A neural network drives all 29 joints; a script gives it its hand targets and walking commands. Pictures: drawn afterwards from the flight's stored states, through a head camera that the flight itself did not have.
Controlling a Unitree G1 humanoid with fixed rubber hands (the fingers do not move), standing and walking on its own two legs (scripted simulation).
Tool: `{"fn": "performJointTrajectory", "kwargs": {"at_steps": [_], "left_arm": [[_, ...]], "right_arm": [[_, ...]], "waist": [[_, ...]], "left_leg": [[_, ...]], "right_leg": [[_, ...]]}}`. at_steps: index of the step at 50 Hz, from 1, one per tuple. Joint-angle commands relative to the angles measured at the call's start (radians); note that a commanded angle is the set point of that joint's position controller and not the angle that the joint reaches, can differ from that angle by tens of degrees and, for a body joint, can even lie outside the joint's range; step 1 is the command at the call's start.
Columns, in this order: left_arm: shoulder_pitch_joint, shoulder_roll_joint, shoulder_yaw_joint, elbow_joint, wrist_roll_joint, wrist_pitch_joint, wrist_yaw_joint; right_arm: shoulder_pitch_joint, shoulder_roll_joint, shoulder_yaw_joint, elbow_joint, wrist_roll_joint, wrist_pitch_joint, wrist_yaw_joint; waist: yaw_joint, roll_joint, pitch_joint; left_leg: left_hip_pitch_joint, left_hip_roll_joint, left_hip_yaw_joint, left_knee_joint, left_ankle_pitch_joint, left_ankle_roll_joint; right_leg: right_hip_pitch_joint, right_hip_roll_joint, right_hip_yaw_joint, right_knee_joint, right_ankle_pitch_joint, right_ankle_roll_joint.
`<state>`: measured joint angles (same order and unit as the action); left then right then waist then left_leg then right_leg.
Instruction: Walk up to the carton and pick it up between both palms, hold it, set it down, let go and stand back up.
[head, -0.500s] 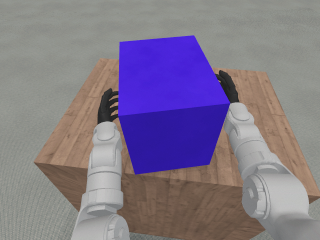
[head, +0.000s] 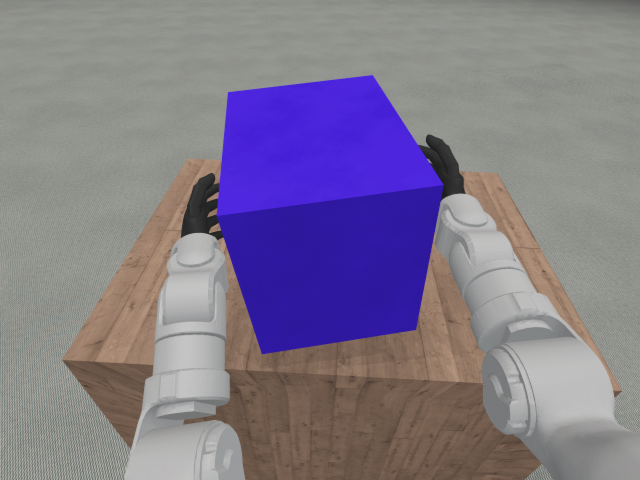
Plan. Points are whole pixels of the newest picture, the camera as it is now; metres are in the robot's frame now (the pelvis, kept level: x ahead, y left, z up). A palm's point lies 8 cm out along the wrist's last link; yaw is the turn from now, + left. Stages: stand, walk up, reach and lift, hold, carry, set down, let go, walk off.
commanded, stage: reach and lift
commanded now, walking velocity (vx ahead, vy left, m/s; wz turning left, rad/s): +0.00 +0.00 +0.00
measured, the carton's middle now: (319, 208) +0.47 +0.03 +0.15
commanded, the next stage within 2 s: hold in 2.00 s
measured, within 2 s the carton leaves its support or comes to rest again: neither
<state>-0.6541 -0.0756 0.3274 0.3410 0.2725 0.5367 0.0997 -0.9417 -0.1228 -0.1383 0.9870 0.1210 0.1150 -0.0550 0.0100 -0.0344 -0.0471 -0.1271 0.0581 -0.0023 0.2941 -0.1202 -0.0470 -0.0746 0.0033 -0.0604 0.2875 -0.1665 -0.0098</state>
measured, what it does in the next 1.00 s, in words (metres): stands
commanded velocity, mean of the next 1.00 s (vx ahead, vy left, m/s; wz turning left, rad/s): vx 0.00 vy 0.00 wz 0.00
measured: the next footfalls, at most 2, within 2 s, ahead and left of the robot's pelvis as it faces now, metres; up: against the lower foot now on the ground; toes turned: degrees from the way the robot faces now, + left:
none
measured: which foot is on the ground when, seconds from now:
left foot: down 0.00-1.00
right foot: down 0.00-1.00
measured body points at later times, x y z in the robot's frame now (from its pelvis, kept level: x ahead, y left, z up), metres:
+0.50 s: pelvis +0.00 +0.01 +0.00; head -0.06 +0.03 +0.45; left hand +0.39 +0.18 +0.21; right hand +0.41 -0.13 +0.24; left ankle +0.03 +0.15 -0.75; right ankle +0.00 -0.11 -0.75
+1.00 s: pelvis -0.01 +0.02 +0.00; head -0.08 +0.03 +0.44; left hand +0.39 +0.17 +0.25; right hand +0.39 -0.14 +0.28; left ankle +0.03 +0.15 -0.75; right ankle +0.00 -0.11 -0.75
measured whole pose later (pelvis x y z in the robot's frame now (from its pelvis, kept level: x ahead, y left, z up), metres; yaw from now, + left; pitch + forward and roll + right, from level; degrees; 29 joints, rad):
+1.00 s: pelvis -0.01 +0.02 +0.00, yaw +0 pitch -6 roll -1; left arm -0.83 0.04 0.33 0.42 0.23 0.73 0.02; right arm -1.03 -0.17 -0.03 0.86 0.31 0.41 -0.22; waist -0.08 -0.01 -0.08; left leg -0.08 0.03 -0.01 0.34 -0.15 -0.02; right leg -0.01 -0.02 -0.04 0.29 -0.17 0.02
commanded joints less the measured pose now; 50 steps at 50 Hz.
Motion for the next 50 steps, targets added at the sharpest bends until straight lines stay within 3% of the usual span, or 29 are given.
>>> {"fn": "performJointTrajectory", "kwargs": {"at_steps": [1,2,3,4,5,6,8,10,13,14,15,18,22,24,26,27,28,30,31,32,34,35,37,38,41,45,46,48,50], "left_arm": [[-0.794,-0.537,-0.48,-0.165,-0.123,-0.056,-0.113],[-0.764,-0.499,-0.432,-0.112,-0.106,-0.043,-0.121],[-0.841,-0.537,-0.506,-0.227,-0.158,-0.049,-0.122],[-0.863,-0.573,-0.553,-0.269,-0.184,-0.058,-0.11],[-0.879,-0.567,-0.559,-0.202,-0.165,-0.051,-0.11],[-0.827,-0.534,-0.497,-0.148,-0.151,-0.035,-0.119],[-0.754,-0.489,-0.468,-0.157,-0.13,-0.008,-0.129],[-0.798,-0.481,-0.44,-0.115,-0.136,0.009,-0.148],[-0.91,-0.544,-0.533,-0.235,-0.184,-0.003,-0.139],[-0.841,-0.487,-0.465,-0.145,-0.151,0.017,-0.147],[-0.896,-0.493,-0.476,-0.148,-0.173,0.01,-0.157],[-0.906,-0.485,-0.448,-0.145,-0.156,0.004,-0.155],[-0.907,-0.468,-0.411,-0.092,-0.158,0.022,-0.172],[-0.95,-0.533,-0.496,-0.169,-0.193,0.015,-0.155],[-0.925,-0.468,-0.439,-0.079,-0.174,0.034,-0.166],[-0.933,-0.493,-0.464,-0.145,-0.179,0.036,-0.169],[-0.955,-0.481,-0.454,-0.129,-0.197,0.032,-0.171],[-0.995,-0.497,-0.496,-0.208,-0.207,0.032,-0.167],[-0.98,-0.481,-0.46,-0.151,-0.185,0.047,-0.174],[-1.005,-0.489,-0.493,-0.154,-0.205,0.051,-0.175],[-0.983,-0.463,-0.465,-0.142,-0.206,0.053,-0.179],[-1.012,-0.5,-0.493,-0.176,-0.226,0.056,-0.173],[-1.059,-0.492,-0.505,-0.176,-0.234,0.061,-0.176],[-1.039,-0.453,-0.439,-0.12,-0.203,0.067,-0.185],[-1.05,-0.486,-0.483,-0.18,-0.227,0.072,-0.178],[-1.036,-0.434,-0.379,-0.013,-0.178,0.094,-0.196],[-1.024,-0.442,-0.371,-0.061,-0.174,0.091,-0.195],[-1.013,-0.447,-0.382,-0.061,-0.19,0.103,-0.192],[-1.066,-0.475,-0.43,-0.104,-0.228,0.102,-0.18]], "right_arm": [[-0.648,0.569,0.237,-0.217,0.028,-0.021,0.108],[-0.613,0.56,0.239,-0.165,0.036,-0.002,0.099],[-0.658,0.576,0.28,-0.294,0.076,-0.014,0.093],[-0.738,0.577,0.31,-0.35,0.106,-0.035,0.088],[-0.707,0.581,0.278,-0.249,0.074,-0.013,0.083],[-0.691,0.598,0.299,-0.283,0.069,0.006,0.071],[-0.634,0.581,0.326,-0.306,0.11,0.032,0.063],[-0.691,0.608,0.289,-0.28,0.096,0.054,0.058],[-0.725,0.605,0.299,-0.309,0.123,0.055,0.058],[-0.688,0.62,0.329,-0.294,0.132,0.075,0.045],[-0.717,0.641,0.329,-0.324,0.14,0.078,0.036],[-0.716,0.649,0.311,-0.295,0.134,0.094,0.034],[-0.715,0.656,0.293,-0.244,0.146,0.123,0.018],[-0.752,0.641,0.345,-0.346,0.179,0.112,0.023],[-0.731,0.632,0.317,-0.256,0.179,0.147,0.004],[-0.72,0.672,0.36,-0.337,0.196,0.149,0.003],[-0.716,0.666,0.354,-0.302,0.207,0.162,-0.004],[-0.733,0.684,0.382,-0.369,0.243,0.171,-0.004],[-0.713,0.671,0.365,-0.319,0.229,0.19,-0.012],[-0.778,0.657,0.367,-0.371,0.225,0.186,-0.015],[-0.754,0.691,0.367,-0.391,0.23,0.203,-0.018],[-0.803,0.686,0.382,-0.409,0.246,0.197,-0.022],[-0.792,0.7,0.4,-0.413,0.264,0.219,-0.028],[-0.726,0.69,0.355,-0.309,0.24,0.247,-0.034],[-0.794,0.685,0.383,-0.436,0.277,0.235,-0.034],[-0.8,0.681,0.348,-0.338,0.257,0.281,-0.037],[-0.783,0.683,0.334,-0.32,0.266,0.279,-0.037],[-0.786,0.665,0.34,-0.324,0.273,0.282,-0.039],[-0.851,0.717,0.398,-0.453,0.337,0.28,-0.041]], "waist": [[-0.028,0.044,-0.449],[-0.012,0.028,-0.377],[-0.044,0.012,-0.495],[-0.041,0.054,-0.568],[-0.067,0.099,-0.52],[-0.033,0.045,-0.468],[-0.021,0.019,-0.444],[-0.029,0.014,-0.398],[-0.062,0.084,-0.468],[-0.041,0.025,-0.414],[-0.062,0.011,-0.414],[-0.038,0.033,-0.418],[-0.051,0.022,-0.366],[-0.067,0.085,-0.482],[-0.082,0.046,-0.359],[-0.063,0.033,-0.416],[-0.083,0.03,-0.403],[-0.08,0.065,-0.437],[-0.079,0.082,-0.394],[-0.108,0.06,-0.414],[-0.081,0.038,-0.381],[-0.09,0.091,-0.458],[-0.101,0.079,-0.444],[-0.104,0.064,-0.363],[-0.099,0.086,-0.475],[-0.094,0.012,-0.307],[-0.068,0.051,-0.337],[-0.084,0.039,-0.354],[-0.069,0.053,-0.483]], "left_leg": [[0.261,-0.062,0.025,0.02,0.227,0.012],[0.241,-0.071,0.031,0.014,0.197,0.021],[0.26,-0.074,0.02,0.031,0.263,0.017],[0.3,-0.07,0.007,0.066,0.345,-0.001],[0.303,-0.069,0.005,0.063,0.296,-0.005],[0.246,-0.074,0.012,0.039,0.247,0.012],[0.204,-0.085,0.02,0.026,0.201,0.029],[0.169,-0.09,0.025,-0.003,0.119,0.041],[0.25,-0.089,0.007,0.032,0.234,0.005],[0.236,-0.089,0.01,0.027,0.201,0.024],[0.21,-0.096,0.01,0.016,0.146,0.03],[0.224,-0.09,0.017,0.019,0.184,0.03],[0.2,-0.099,0.014,0.009,0.127,0.029],[0.283,-0.089,-0.002,0.053,0.262,0.0],[0.232,-0.095,0.003,0.042,0.187,0.014],[0.253,-0.098,0.002,0.037,0.206,0.013],[0.238,-0.098,0.003,0.038,0.193,0.014],[0.241,-0.099,-0.005,0.061,0.252,-0.003],[0.236,-0.108,0.008,0.048,0.221,-0.003],[0.231,-0.1,-0.012,0.043,0.185,0.005],[0.191,-0.104,0.001,0.028,0.127,0.022],[0.23,-0.101,-0.001,0.046,0.185,0.005],[0.254,-0.099,-0.009,0.061,0.197,-0.002],[0.219,-0.103,0.005,0.031,0.144,0.007],[0.254,-0.095,-0.012,0.052,0.229,0.005],[0.164,-0.101,0.0,-0.002,0.058,0.028],[0.161,-0.099,0.01,0.002,0.074,0.025],[0.171,-0.094,0.002,0.014,0.14,0.011],[0.212,-0.096,-0.008,0.045,0.2,0.009]], "right_leg": [[0.012,0.056,-0.042,-0.029,0.218,0.057],[0.024,0.056,-0.033,-0.037,0.195,0.065],[0.065,0.059,-0.046,-0.02,0.275,0.071],[0.034,0.07,-0.044,0.003,0.339,0.068],[-0.001,0.055,-0.026,-0.01,0.26,0.06],[0.05,0.053,-0.018,-0.027,0.269,0.074],[0.105,0.053,-0.024,-0.011,0.267,0.083],[0.092,0.035,-0.016,-0.03,0.2,0.078],[0.049,0.058,-0.027,-0.019,0.234,0.068],[0.063,0.053,-0.018,-0.022,0.252,0.08],[0.076,0.044,-0.022,-0.024,0.231,0.089],[0.079,0.041,-0.015,-0.022,0.24,0.08],[0.07,0.048,-0.015,-0.032,0.189,0.083],[0.043,0.066,-0.03,-0.014,0.228,0.071],[0.03,0.052,-0.011,-0.03,0.193,0.073],[0.082,0.061,-0.011,-0.023,0.215,0.082],[0.066,0.055,-0.009,-0.021,0.235,0.084],[0.089,0.059,-0.015,-0.002,0.284,0.083],[0.092,0.055,-0.001,-0.017,0.25,0.08],[0.078,0.051,0.001,-0.024,0.228,0.074],[0.077,0.044,-0.001,-0.024,0.184,0.079],[0.074,0.056,-0.002,-0.011,0.204,0.067],[0.051,0.065,0.001,-0.024,0.194,0.072],[0.049,0.051,0.004,-0.038,0.143,0.079],[0.083,0.061,-0.01,-0.008,0.233,0.077],[0.047,0.054,0.006,-0.046,0.078,0.086],[0.054,0.054,0.003,-0.035,0.085,0.081],[0.081,0.068,0.009,-0.034,0.142,0.07],[0.099,0.074,0.009,-0.019,0.192,0.078]]}}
